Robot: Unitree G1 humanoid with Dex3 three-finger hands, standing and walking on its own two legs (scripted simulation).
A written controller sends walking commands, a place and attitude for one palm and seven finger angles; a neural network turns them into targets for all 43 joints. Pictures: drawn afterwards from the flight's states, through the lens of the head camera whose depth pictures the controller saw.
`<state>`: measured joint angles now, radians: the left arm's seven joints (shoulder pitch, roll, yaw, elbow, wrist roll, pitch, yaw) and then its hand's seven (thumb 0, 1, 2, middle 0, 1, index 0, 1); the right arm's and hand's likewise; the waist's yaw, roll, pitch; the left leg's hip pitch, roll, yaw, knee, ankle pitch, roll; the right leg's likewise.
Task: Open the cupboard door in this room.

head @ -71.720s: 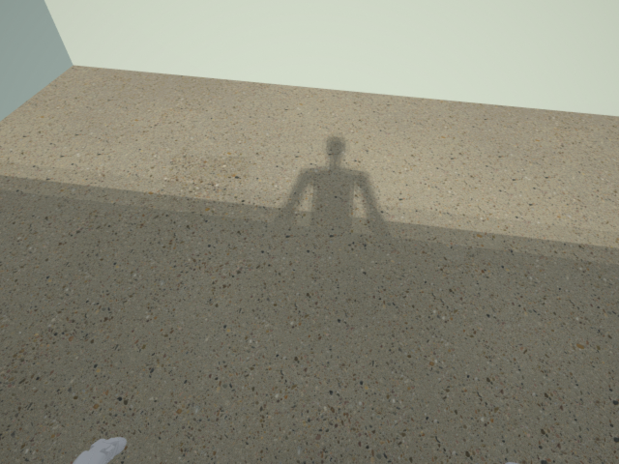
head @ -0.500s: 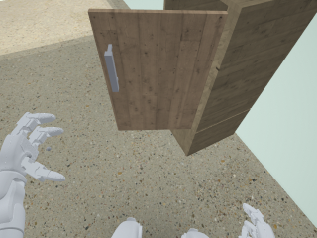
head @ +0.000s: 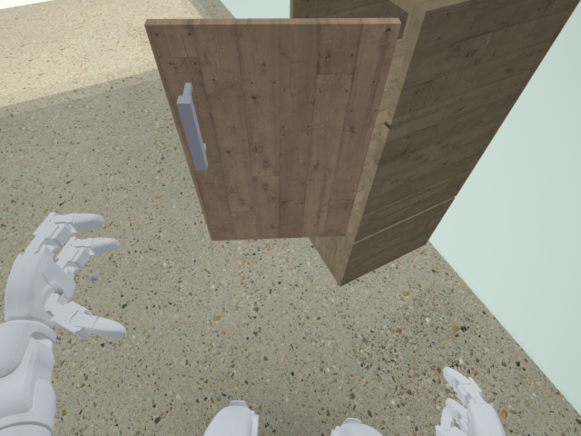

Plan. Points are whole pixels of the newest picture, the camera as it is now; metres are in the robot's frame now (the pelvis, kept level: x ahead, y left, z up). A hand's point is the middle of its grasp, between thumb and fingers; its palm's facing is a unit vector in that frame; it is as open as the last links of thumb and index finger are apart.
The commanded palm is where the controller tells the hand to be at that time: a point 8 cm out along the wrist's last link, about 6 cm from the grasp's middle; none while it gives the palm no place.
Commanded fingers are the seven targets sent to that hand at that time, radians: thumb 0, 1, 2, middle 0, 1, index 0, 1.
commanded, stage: move the hooked fingers beside the handle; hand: left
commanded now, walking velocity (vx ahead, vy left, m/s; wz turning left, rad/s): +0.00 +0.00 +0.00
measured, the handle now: (195, 128) +0.60 +0.22 +0.04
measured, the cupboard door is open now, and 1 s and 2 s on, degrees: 66 66 66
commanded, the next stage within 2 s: none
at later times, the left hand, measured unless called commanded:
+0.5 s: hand (117, 228) +0.37 +0.27 +0.05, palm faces +0.11 -0.99 +0.00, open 14.0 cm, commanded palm +0.34 +0.32 +0.05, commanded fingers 0.00 -0.50 0.30 -0.30 -1.20 -0.30 -1.20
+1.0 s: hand (137, 190) +0.44 +0.27 +0.06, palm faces +0.12 -0.99 -0.02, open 14.0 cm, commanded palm +0.42 +0.31 +0.05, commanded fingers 0.00 -0.50 0.30 -0.30 -1.20 -0.30 -1.20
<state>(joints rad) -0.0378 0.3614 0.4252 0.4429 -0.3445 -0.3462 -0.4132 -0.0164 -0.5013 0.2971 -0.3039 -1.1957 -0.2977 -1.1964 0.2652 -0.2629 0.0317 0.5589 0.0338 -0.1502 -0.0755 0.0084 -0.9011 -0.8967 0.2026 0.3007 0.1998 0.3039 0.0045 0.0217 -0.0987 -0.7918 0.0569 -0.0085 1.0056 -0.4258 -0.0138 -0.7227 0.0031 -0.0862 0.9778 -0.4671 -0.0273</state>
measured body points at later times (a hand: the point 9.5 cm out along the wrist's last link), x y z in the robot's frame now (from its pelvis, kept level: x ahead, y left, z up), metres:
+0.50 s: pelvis +0.00 +0.01 -0.01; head +0.08 +0.02 +0.44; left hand +0.36 +0.33 +0.06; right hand +0.12 -0.25 -0.11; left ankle +0.04 +0.13 -0.68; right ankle +0.01 -0.11 -0.68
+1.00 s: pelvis -0.01 +0.02 -0.02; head +0.10 +0.04 +0.42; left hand +0.43 +0.32 +0.06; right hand +0.06 -0.25 -0.12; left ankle +0.04 +0.13 -0.68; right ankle +0.01 -0.11 -0.68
